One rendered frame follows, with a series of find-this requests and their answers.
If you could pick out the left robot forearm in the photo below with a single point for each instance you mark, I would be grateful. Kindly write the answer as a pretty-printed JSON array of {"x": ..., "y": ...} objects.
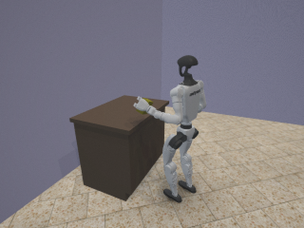
[{"x": 166, "y": 117}]

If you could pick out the robot left foot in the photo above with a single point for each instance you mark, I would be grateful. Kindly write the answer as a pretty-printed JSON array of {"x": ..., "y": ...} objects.
[{"x": 176, "y": 198}]

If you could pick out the right robot upper arm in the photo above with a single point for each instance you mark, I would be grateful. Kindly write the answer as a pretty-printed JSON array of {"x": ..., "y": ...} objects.
[{"x": 202, "y": 100}]

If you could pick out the left robot hand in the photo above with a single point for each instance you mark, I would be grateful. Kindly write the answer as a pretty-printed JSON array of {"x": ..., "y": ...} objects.
[{"x": 142, "y": 105}]

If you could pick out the robot right shin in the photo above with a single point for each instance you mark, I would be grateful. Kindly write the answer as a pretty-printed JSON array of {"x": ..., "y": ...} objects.
[{"x": 187, "y": 170}]

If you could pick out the sponge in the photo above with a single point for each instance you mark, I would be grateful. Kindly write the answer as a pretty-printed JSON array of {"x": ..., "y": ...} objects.
[{"x": 144, "y": 112}]

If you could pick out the left robot upper arm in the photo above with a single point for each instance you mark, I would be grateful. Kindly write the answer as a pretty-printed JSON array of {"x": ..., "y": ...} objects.
[{"x": 176, "y": 95}]

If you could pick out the table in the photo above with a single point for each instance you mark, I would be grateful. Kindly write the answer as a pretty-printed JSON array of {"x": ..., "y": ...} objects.
[{"x": 117, "y": 145}]

